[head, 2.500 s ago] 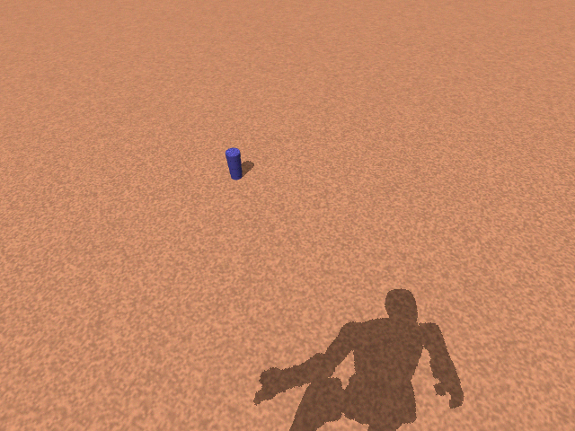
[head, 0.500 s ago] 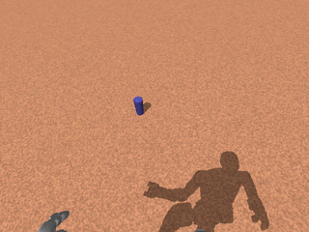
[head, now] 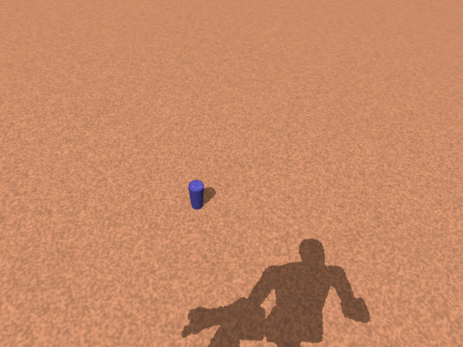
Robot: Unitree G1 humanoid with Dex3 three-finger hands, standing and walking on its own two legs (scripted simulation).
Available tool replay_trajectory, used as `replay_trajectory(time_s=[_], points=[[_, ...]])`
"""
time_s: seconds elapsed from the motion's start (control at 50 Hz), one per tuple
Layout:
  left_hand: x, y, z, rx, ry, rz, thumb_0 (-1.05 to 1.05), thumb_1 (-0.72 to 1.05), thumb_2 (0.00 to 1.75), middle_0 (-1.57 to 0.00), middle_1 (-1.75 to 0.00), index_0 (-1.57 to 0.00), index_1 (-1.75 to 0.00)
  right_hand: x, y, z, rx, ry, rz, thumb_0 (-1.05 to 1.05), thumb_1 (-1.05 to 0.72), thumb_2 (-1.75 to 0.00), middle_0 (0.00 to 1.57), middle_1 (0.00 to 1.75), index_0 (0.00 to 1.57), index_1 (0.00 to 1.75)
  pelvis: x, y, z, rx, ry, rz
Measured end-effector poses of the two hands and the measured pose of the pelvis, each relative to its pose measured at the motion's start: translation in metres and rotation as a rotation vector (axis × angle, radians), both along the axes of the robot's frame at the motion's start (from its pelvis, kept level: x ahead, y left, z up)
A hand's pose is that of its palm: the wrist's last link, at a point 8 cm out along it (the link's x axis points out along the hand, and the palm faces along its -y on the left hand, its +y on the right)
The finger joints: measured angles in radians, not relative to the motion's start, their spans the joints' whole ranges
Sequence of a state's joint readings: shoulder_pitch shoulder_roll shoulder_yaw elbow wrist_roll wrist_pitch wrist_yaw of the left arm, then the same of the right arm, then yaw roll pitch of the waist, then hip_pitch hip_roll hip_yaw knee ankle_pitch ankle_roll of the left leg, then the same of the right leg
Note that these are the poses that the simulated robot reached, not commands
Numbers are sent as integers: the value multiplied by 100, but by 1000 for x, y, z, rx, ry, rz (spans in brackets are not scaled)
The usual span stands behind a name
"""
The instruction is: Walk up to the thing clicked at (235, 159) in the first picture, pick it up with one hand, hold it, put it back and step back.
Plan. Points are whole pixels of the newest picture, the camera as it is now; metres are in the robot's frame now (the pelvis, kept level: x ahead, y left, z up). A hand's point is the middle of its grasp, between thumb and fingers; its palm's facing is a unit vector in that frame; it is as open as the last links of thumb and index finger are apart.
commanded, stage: walk up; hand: left
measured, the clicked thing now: (196, 195) +0.94 +0.18 -0.68
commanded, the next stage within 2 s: none
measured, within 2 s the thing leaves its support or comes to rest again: neither
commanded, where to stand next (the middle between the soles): +0.60 -0.04 m, yaw +1 degrees
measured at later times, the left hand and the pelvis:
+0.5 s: hand (131, 288) +0.27 +0.22 -0.11, palm faces -0.01 -0.92 -0.39, open 7.4 cm; pelvis +0.20 -0.05 +0.01, yaw +1 degrees
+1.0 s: hand (143, 218) +0.45 +0.24 -0.14, palm faces -0.06 -0.94 -0.34, open 7.4 cm; pelvis +0.38 -0.03 +0.00, yaw +1 degrees
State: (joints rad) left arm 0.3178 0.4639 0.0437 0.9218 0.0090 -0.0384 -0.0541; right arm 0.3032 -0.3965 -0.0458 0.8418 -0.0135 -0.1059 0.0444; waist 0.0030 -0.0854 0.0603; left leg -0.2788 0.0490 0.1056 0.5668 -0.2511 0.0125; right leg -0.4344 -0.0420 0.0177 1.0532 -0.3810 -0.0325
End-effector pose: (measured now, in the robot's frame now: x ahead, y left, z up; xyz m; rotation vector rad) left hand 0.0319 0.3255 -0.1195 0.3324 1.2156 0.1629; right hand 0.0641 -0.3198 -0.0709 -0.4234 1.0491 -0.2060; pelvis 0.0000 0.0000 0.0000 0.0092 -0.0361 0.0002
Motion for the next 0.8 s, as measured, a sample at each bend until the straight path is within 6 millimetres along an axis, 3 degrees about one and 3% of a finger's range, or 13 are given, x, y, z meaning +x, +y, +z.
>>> replay_trajectory(time_s=[0.1, 0.18, 0.3, 0.36, 0.46, 0.64, 0.72, 0.8], points=[[65, -11, 13, -9, -26, -42, 1, 91, 90, -20, -30, -20, -30, 17, -6, -4, 21, 61, -24, 0, -90, -90, 21, 30, 20, 30, 41, -6, 6, 5, 3, -8], [123, -25, 23, 10, -67, -70, 1, 91, 90, -20, -30, -20, -30, 36, -21, -18, 44, 102, -49, 0, -90, -90, 21, 30, 20, 30, 78, -19, 3, 14, 3, -7], [200, -52, 29, 63, -186, -70, 1, 91, 90, -20, -30, -20, -30, 88, -50, -53, 69, 143, -67, 1, -90, -90, 21, 30, 20, 30, 133, -47, -14, -1, -14, 2], [216, -64, 40, 60, -210, -49, 1, 91, 90, -20, -30, -20, -30, 125, -52, -52, 85, 134, -45, 1, -90, -90, 21, 30, 20, 30, 154, -51, -7, 5, -19, 4], [224, -68, 47, 57, -168, -20, 1, 90, 90, -20, -30, -20, -30, 185, -50, -38, 104, 83, 9, 1, -90, -90, 21, 30, 20, 30, 188, -54, 5, -4, -6, 8], [241, -40, 20, 29, -57, 46, 1, 90, 90, -20, -30, -21, -30, 279, -36, -20, 45, 77, 68, 1, -90, -90, 21, 30, 20, 30, 260, -37, 0, -37, 9, 30], [265, -26, 0, 17, -2, 59, 1, 90, 90, -20, -30, -20, -30, 317, -24, -16, 7, 22, 68, 1, -90, -90, 21, 30, 20, 30, 292, -23, -9, -14, 3, 33], [303, -26, -1, 3, 10, 31, 1, 91, 90, -20, -30, -20, -30, 336, -17, -4, 6, -4, 39, 0, -90, -90, 21, 30, 20, 30, 317, -20, -2, -12, -3, 28]])
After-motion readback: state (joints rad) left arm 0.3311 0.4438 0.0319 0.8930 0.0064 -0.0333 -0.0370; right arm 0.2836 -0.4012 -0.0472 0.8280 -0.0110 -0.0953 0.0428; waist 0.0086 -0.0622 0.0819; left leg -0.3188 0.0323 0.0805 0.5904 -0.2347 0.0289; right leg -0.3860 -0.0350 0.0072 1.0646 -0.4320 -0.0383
